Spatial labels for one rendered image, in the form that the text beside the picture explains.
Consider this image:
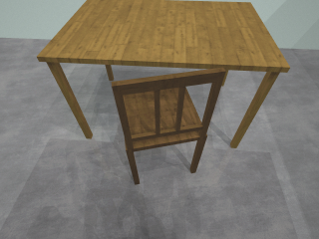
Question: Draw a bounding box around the chair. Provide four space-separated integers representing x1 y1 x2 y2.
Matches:
112 67 226 185

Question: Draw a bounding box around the table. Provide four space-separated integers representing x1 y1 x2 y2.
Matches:
37 0 290 148

